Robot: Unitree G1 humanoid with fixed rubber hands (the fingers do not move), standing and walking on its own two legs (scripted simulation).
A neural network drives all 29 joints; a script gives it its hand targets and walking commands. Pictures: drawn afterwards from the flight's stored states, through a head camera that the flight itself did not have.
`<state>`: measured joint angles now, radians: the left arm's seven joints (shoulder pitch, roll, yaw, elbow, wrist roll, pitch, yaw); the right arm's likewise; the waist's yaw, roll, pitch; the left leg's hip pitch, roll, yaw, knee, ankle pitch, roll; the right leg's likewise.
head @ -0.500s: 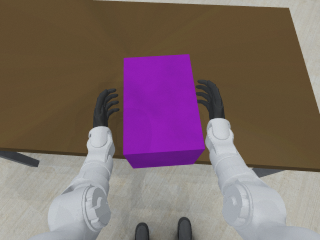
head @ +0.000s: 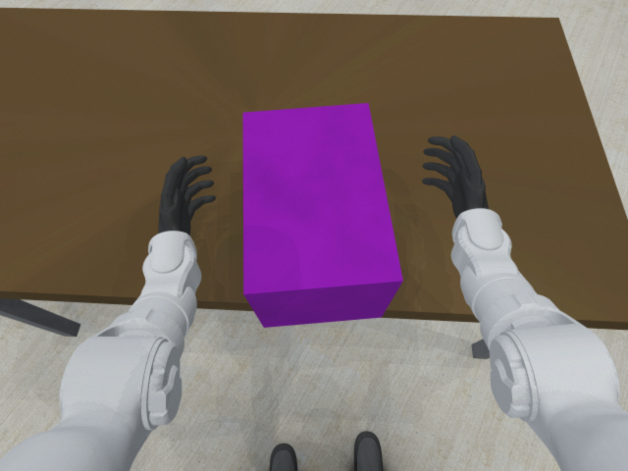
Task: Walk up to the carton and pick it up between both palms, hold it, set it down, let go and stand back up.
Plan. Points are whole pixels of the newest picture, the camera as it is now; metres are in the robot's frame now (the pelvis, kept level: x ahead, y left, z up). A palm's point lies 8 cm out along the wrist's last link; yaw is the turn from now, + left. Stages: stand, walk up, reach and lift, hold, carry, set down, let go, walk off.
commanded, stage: set down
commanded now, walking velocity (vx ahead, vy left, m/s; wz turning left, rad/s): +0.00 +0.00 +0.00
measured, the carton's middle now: (314, 218) +0.47 +0.02 -0.07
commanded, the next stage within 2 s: none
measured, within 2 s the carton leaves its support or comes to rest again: neither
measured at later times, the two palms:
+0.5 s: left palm (138, 176) +0.43 +0.21 +0.10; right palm (483, 153) +0.46 -0.16 +0.10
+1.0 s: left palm (153, 263) +0.36 +0.20 +0.03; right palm (489, 242) +0.38 -0.18 +0.04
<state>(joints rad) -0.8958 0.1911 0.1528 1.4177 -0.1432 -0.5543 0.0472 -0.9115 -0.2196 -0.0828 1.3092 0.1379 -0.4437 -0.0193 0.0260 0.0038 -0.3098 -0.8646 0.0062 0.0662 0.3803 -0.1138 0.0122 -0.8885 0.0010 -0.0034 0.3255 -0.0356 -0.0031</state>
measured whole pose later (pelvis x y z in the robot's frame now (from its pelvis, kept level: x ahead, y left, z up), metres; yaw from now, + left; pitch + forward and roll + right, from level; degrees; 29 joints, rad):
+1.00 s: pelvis +0.00 +0.00 +0.02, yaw +0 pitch +16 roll +0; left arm -0.53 0.16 0.10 1.11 -0.15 -0.44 0.05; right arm -0.56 -0.17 0.00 1.03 0.19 -0.32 -0.05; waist 0.01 0.01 -0.19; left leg -0.48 0.02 0.05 0.35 -0.15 0.00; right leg -0.49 0.01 -0.02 0.27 -0.06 -0.01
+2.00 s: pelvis +0.01 -0.01 +0.01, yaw -1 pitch +7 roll +0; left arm 0.08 0.16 -0.02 0.79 -0.18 -0.59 0.04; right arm 0.08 -0.14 0.04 0.84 0.18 -0.64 0.04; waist 0.03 -0.02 -0.06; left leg -0.34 0.03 0.07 0.51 -0.28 0.00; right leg -0.39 0.02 0.01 0.48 -0.21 -0.02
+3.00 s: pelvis +0.04 +0.00 +0.02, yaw +0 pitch +2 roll -1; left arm 0.24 0.15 0.00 0.48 0.02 0.06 0.01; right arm 0.20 -0.12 -0.01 0.77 0.09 -0.27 0.00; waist 0.04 -0.02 -0.04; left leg -0.16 0.03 0.05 0.40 -0.27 0.00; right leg -0.19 0.03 -0.01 0.34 -0.19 -0.01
